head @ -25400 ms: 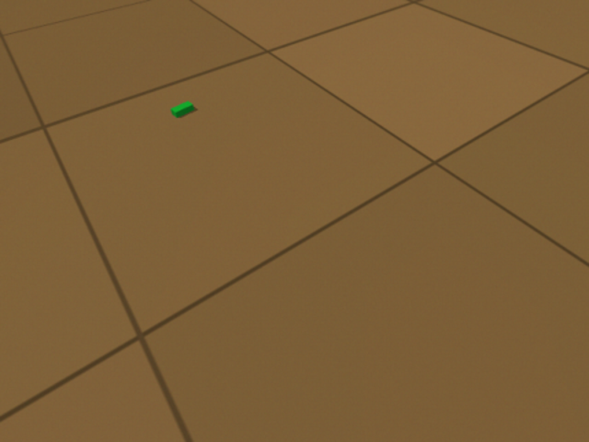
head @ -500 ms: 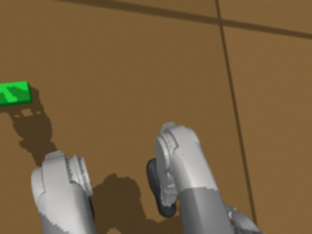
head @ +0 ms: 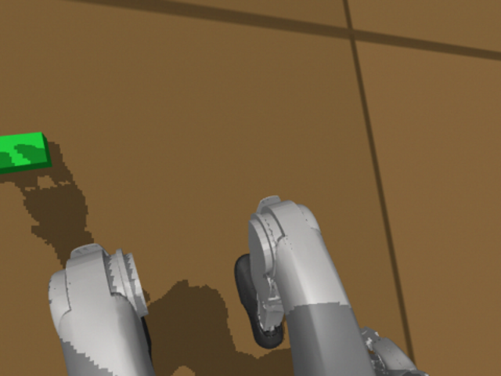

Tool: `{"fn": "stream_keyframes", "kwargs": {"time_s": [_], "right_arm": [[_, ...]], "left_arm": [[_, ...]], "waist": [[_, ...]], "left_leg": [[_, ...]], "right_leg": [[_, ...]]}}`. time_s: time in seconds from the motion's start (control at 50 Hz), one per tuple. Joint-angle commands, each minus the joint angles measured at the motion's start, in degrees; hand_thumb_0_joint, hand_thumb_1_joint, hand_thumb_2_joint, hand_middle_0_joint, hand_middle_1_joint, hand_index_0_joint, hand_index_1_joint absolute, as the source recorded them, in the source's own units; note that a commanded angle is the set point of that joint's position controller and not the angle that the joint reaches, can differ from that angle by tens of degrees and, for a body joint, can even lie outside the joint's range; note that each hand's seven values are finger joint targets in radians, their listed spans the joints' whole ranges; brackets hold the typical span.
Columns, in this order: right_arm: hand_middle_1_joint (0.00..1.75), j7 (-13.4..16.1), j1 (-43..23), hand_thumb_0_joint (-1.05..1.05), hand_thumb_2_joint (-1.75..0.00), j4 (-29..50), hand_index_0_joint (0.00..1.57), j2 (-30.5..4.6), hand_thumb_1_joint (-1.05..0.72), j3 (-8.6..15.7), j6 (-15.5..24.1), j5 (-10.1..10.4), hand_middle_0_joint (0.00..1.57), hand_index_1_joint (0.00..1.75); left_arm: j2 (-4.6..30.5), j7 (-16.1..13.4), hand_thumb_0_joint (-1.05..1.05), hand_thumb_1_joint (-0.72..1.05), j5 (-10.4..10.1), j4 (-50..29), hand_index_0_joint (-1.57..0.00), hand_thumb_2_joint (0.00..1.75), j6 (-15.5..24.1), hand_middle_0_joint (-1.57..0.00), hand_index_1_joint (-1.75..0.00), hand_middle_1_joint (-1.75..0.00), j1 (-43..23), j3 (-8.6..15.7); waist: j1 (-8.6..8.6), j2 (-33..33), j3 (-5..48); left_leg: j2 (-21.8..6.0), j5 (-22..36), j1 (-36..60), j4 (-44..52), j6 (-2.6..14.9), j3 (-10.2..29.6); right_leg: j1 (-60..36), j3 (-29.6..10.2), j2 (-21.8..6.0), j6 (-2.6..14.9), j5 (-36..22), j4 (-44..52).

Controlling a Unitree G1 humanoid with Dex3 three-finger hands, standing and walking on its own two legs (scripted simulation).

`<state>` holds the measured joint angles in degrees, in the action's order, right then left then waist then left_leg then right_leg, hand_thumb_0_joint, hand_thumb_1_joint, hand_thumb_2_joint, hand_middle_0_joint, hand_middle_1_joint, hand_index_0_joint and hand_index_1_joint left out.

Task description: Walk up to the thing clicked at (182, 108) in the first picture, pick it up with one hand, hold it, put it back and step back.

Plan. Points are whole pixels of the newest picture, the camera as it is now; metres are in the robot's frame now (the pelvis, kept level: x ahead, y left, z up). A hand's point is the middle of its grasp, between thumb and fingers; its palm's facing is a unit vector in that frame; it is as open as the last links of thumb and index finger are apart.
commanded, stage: rise first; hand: left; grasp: from above
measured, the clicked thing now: (7, 154) +0.50 +0.31 -0.30
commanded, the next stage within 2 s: approach in 0.18 s
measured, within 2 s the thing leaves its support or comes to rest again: neither
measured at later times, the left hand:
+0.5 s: hand out of the picture +0.47 +0.33 -0.18, palm faces -0.46 -0.04 -0.89, open 12.5 cm
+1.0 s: hand out of the picture +0.47 +0.31 -0.18, palm faces -0.50 -0.06 -0.86, open 12.7 cm
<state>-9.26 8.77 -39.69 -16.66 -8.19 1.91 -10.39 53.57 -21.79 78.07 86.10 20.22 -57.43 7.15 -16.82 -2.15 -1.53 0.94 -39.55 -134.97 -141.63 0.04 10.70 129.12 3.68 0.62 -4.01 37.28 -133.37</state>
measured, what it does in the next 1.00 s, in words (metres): stands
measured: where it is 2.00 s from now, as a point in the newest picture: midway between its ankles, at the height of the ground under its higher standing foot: (204, 343)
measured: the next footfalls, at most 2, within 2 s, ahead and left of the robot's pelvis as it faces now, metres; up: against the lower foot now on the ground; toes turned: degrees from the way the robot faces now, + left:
none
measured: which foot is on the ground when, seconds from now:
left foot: down 0.00-1.00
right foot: down 0.00-1.00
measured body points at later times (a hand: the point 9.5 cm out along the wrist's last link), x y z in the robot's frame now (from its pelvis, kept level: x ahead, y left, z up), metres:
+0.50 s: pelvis +0.00 +0.00 +0.00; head +0.25 +0.11 +0.36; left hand +0.49 +0.33 -0.13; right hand +0.06 -0.27 -0.08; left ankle +0.07 +0.12 -0.28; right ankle +0.12 -0.14 -0.28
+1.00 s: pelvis +0.00 +0.00 +0.00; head +0.26 +0.08 +0.36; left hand +0.49 +0.31 -0.13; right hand +0.02 -0.27 -0.08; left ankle +0.07 +0.12 -0.28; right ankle +0.12 -0.14 -0.28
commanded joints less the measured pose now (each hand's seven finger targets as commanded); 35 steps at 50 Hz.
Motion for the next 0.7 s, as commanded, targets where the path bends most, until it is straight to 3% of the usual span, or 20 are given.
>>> {"fn": "stream_keyframes", "kwargs": {"time_s": [0.0, 0.06, 0.1, 0.14, 0.22, 0.32, 0.42, 0.48, 0.54, 0.58, 0.62, 0.66, 0.68], "right_arm": [[0.3, 0.86, 11.61, 0.0, -0.9, -0.5, 0.2, -16.17, -0.9, 4.64, 0.08, -0.12, 0.2, 0.3], [0.3, 1.06, 10.9, 0.0, -0.9, -0.38, 0.2, -16.27, -0.9, 4.86, -0.1, 0.29, 0.2, 0.3], [0.3, 0.92, 11.44, 0.0, -0.9, -0.54, 0.2, -16.06, -0.9, 4.76, 0.05, -0.16, 0.2, 0.3], [0.3, 1.02, 11.66, 0.0, -0.9, -0.53, 0.2, -16.34, -0.9, 4.73, -0.04, -0.17, 0.2, 0.3], [0.3, 1.02, 11.4, 0.0, -0.9, -0.27, 0.2, -16.33, -0.9, 5.2, 0.12, 0.17, 0.2, 0.3], [0.3, 1.11, 11.47, 0.0, -0.89, -0.33, 0.2, -16.26, -0.89, 5.4, -0.09, 0.34, 0.2, 0.3], [0.3, 1.02, 13.35, 0.0, -0.89, -1.34, 0.2, -16.12, -0.89, 5.1, 0.12, 0.13, 0.2, 0.3], [0.3, 1.07, 13.68, 0.0, -0.89, -1.4, 0.2, -16.34, -0.89, 4.9, 0.37, 0.22, 0.2, 0.3], [0.3, 1.29, 14.18, 0.0, -0.89, -0.87, 0.2, -16.64, -0.89, 4.59, 0.45, 0.17, 0.2, 0.3], [0.3, 1.36, 13.83, 0.0, -0.89, -0.38, 0.2, -16.78, -0.89, 4.48, 0.4, 0.38, 0.2, 0.3], [0.3, 1.16, 13.47, 0.0, -0.89, 0.33, 0.2, -16.43, -0.89, 4.25, 0.3, 0.56, 0.2, 0.3], [0.3, 1.16, 13.63, 0.0, -0.89, 1.29, 0.2, -16.51, -0.89, 3.95, 0.2, 0.8, 0.2, 0.3], [0.3, 1.14, 12.87, 0.0, -0.89, 1.67, 0.2, -16.33, -0.89, 3.72, 0.06, 1.19, 0.2, 0.3]], "left_arm": [[15.38, -2.66, 0.0, -0.29, -1.5, -7.88, -0.29, 0.82, 0.2, -0.29, -0.8, -0.8, -17.36, 1.89], [16.52, -3.18, 0.0, -0.27, -1.09, -8.15, -0.31, 0.79, 0.09, -0.31, -0.78, -0.79, -15.13, 2.42], [14.51, -3.1, 0.0, -0.27, -1.08, -6.42, -0.32, 0.79, -0.28, -0.31, -0.78, -0.78, -15.72, 1.37], [16.24, -3.48, 0.0, -0.26, -1.07, -7.75, -0.32, 0.78, -0.13, -0.32, -0.78, -0.78, -17.06, 2.35], [16.29, -3.06, 0.0, -0.21, -1.44, -9.7, -0.36, 0.74, -0.48, -0.35, -0.74, -0.75, -16.45, 2.52], [14.35, -2.39, 0.0, -0.25, -1.31, -9.64, -0.3, 0.77, -0.87, -0.28, -0.78, -0.81, -17.67, 1.22], [8.66, -1.96, 0.0, -0.29, -1.93, -9.61, -0.27, 0.82, -0.74, -0.26, -0.81, -0.83, -23.25, -2.87], [7.45, -2.39, 0.0, -0.28, -1.8, -8.31, -0.28, 0.8, -1.17, -0.25, -0.82, -0.85, -26.38, -4.32], [9.03, -3.31, 0.0, -0.28, -0.29, -7.13, -0.28, 0.81, -2.64, -0.26, -0.82, -0.84, -27.39, -4.04], [10.62, -4.21, 0.0, -0.28, 0.02, -6.1, -0.28, 0.81, -4.4, -0.25, -0.81, -0.84, -26.13, -2.49], [9.8, -4.22, 0.0, -0.29, 0.56, -4.74, -0.27, 0.81, -6.02, -0.25, -0.83, -0.85, -24.61, -2.78], [11.22, -4.23, 0.0, -0.28, 0.28, -4.59, -0.27, 0.81, -7.77, -0.25, -0.82, -0.85, -23.28, -1.43], [11.51, -4.09, 0.0, -0.28, -0.55, -4.38, -0.28, 0.8, -8.47, -0.25, -0.82, -0.85, -21.85, -1.38]], "waist": [[-1.2, 22.49, 36.93], [0.53, 23.95, 39.64], [-1.22, 22.21, 37.67], [-1.09, 22.91, 37.78], [-0.08, 24.34, 39.14], [-0.85, 24.77, 39.52], [-4.73, 23.17, 36.96], [-5.59, 24.09, 36.65], [-4.79, 26.12, 38.5], [-3.31, 27.31, 39.74], [-3.42, 27.83, 40.02], [-3.08, 26.06, 40.01], [-1.82, 26.43, 40.9]], "left_leg": [[-0.32, 10.11, 31.25, 15.22, 1.07, -5.99], [-0.38, 11.95, 33.14, 15.66, 0.68, -5.92], [-0.33, 11.58, 31.6, 14.76, 1.05, -6.07], [-0.29, 10.86, 31.02, 15.05, 1.04, -5.99], [-0.35, 10.62, 32.57, 16.01, 0.72, -5.79], [-0.4, 11.74, 33.79, 15.83, 0.61, -5.59], [-0.53, 11.06, 32.53, 14.82, 0.91, -5.53], [-0.56, 10.37, 32.7, 15.21, 0.74, -5.33], [-0.43, 10.94, 33.78, 15.81, 0.53, -5.83], [-0.38, 12.82, 35.05, 16.73, 0.21, -5.58], [-0.39, 13.48, 35.09, 17.13, 0.25, -5.76], [-0.13, 14.42, 33.13, 16.61, 0.71, -6.25], [-0.05, 14.77, 32.56, 16.83, 0.83, -6.63]], "right_leg": [[-16.57, 7.34, 1.81, 5.26, -11.06, 11.02], [-16.7, 7.31, 1.88, 5.65, -12.19, 10.27], [-16.67, 7.34, 1.94, 5.43, -12.31, 10.73], [-16.7, 7.47, 1.83, 5.42, -11.81, 10.64], [-16.26, 7.42, 1.71, 5.62, -11.23, 10.44], [-15.38, 7.53, 1.63, 5.58, -12.18, 10.3], [-14.98, 7.71, 1.62, 5.25, -12.5, 11.16], [-14.09, 8.03, 1.66, 5.44, -12.11, 10.93], [-15.18, 7.9, 1.81, 5.64, -12.61, 11.26], [-14.81, 7.94, 1.48, 5.82, -13.88, 10.37], [-15.05, 7.94, 1.74, 6.06, -14.44, 10.25], [-16.6, 7.51, 1.62, 5.89, -15.39, 10.56], [-17.59, 7.15, 1.66, 6.03, -15.62, 10.45]]}}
